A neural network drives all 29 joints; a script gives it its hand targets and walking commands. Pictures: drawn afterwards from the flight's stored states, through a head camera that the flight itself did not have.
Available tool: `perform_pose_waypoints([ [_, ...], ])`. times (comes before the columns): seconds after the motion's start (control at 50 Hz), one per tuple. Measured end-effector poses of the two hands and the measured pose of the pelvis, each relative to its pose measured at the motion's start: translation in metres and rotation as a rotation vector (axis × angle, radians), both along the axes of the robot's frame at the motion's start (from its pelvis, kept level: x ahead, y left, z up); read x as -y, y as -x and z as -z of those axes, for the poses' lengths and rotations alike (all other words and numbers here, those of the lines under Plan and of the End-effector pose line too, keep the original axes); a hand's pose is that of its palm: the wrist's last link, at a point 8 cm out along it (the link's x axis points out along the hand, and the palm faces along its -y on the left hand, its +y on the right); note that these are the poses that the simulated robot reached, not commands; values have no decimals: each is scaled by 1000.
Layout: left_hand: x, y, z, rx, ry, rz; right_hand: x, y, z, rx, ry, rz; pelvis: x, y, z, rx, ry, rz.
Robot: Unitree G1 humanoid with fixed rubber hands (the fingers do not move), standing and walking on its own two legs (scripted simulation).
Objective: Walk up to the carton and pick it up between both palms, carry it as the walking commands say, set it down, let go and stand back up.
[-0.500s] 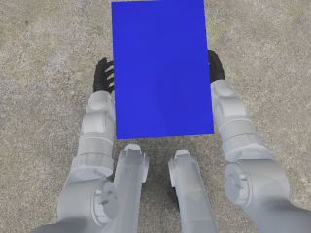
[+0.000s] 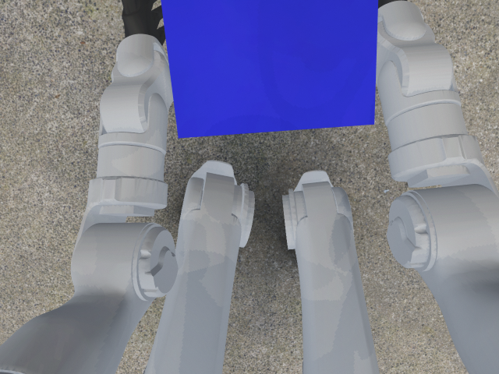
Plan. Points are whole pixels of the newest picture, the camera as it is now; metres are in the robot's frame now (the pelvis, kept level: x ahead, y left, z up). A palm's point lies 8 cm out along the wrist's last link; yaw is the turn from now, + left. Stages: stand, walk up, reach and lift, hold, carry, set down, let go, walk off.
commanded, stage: set down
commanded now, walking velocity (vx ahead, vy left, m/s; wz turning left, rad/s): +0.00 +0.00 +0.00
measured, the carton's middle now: (260, 18) +0.54 +0.03 -0.20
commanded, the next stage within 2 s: none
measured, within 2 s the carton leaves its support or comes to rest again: rests again in 1.30 s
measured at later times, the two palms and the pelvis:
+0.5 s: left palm (154, 21) +0.53 +0.18 -0.21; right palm (358, 7) +0.57 -0.10 -0.22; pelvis +0.01 +0.00 -0.04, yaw +0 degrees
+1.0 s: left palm (160, 20) +0.53 +0.17 -0.21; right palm (362, 6) +0.57 -0.11 -0.22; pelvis +0.01 +0.00 -0.06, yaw +0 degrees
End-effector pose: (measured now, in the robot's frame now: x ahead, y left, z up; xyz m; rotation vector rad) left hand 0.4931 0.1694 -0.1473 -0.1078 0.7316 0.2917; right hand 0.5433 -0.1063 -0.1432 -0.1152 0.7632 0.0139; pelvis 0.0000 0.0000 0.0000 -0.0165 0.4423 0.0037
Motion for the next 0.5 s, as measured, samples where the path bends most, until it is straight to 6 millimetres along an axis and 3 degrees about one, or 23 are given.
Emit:
perform_pose_waypoints([
  [0.18, 2, -20, 8, 28, -1, 19, 1, -21, 0, 28, 4, 17, 0, 6, 15, -11, -5, 0],
  [0.3, 5, -28, 36, -2, -15, 44, 6, -25, 33, 3, 17, 8, 0, 3, 29, -53, -8, 3],
  [0.4, -3, -34, 49, -27, -37, 43, -1, -22, 63, -19, 18, -14, 4, -4, 37, -74, -16, 8],
  [0.5, -9, -35, 59, -33, -49, 36, -7, -26, 74, -25, 2, -21, 5, -12, 43, -77, -26, 8],
])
